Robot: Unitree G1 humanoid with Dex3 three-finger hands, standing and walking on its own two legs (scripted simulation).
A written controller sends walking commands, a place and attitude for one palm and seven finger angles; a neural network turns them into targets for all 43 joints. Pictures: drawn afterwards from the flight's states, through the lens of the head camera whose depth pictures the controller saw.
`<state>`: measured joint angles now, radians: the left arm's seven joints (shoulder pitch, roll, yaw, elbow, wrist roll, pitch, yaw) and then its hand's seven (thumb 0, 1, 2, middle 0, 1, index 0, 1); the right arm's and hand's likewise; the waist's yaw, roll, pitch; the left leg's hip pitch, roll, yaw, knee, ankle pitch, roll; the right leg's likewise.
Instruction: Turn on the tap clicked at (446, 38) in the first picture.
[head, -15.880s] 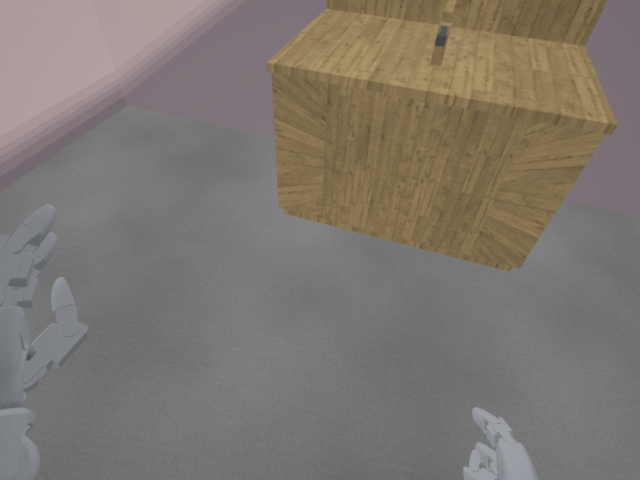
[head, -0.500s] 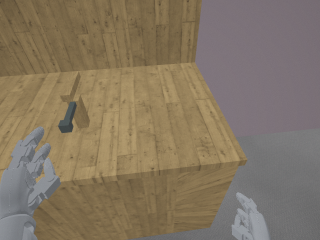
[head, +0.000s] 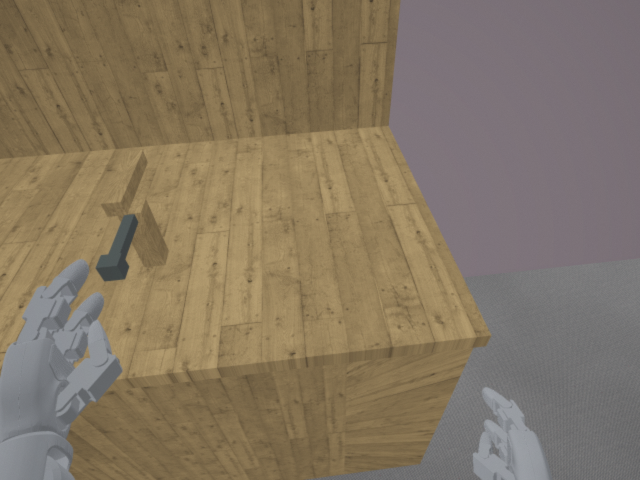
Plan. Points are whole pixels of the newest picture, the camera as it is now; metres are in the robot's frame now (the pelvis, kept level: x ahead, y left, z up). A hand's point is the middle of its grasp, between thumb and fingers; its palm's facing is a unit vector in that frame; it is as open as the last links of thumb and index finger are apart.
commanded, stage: turn the palm inward beside the body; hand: left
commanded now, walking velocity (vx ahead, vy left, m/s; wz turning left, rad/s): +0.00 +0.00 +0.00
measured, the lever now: (112, 267) +0.34 +0.34 +0.09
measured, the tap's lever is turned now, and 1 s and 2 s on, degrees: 0 0 0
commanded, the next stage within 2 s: reach beside the lever's end, fingers flat in 0.02 s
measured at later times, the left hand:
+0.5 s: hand (109, 345) +0.20 +0.24 +0.14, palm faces +0.44 -0.89 -0.11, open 7.4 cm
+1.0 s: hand (99, 317) +0.24 +0.29 +0.13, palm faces +0.46 -0.88 -0.11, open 7.5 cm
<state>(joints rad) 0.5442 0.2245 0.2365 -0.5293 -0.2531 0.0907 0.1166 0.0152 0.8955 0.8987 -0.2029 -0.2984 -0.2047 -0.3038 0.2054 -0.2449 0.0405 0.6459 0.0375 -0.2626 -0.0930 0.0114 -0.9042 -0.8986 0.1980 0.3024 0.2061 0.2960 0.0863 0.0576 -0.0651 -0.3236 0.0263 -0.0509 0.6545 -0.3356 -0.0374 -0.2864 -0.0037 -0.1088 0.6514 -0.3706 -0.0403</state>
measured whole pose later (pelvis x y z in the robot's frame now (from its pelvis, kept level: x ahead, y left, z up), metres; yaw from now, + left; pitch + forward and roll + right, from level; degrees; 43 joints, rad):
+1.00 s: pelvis -0.01 +0.02 +0.01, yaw -1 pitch +1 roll +0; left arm 0.20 0.27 0.34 -0.11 -0.24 0.01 0.08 0.02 0.90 0.90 -0.19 -0.26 -0.19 -0.26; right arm 0.18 -0.25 0.03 0.70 0.05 -0.24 -0.11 0.01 -0.90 -0.90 0.20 0.30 0.21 0.30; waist 0.06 0.05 -0.02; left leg -0.32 0.02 -0.03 0.60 -0.29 -0.02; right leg -0.29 -0.01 -0.09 0.60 -0.32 -0.02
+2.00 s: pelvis -0.01 +0.02 +0.00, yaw -2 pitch +6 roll -1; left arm -0.15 0.46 0.55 0.51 -0.23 -0.15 -0.09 0.01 0.90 0.90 -0.15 -0.15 -0.15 -0.16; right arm 0.26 -0.27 0.01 0.71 0.05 -0.15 -0.11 0.01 -0.90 -0.90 0.20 0.30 0.21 0.30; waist 0.00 0.03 -0.05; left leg -0.46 0.03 -0.02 0.67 -0.32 -0.01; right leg -0.42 0.00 -0.08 0.64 -0.33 -0.02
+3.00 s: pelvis -0.01 +0.03 +0.00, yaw -2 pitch +6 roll -1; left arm -0.09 0.35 0.47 0.38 -0.21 -0.18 -0.01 0.02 0.91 0.90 -0.15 -0.15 -0.15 -0.15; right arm 0.25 -0.25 0.01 0.70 0.04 -0.13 -0.09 0.01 -0.90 -0.90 0.20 0.30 0.21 0.30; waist 0.01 0.04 -0.07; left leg -0.46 0.02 -0.02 0.69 -0.33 -0.01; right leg -0.42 -0.01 -0.08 0.65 -0.33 -0.01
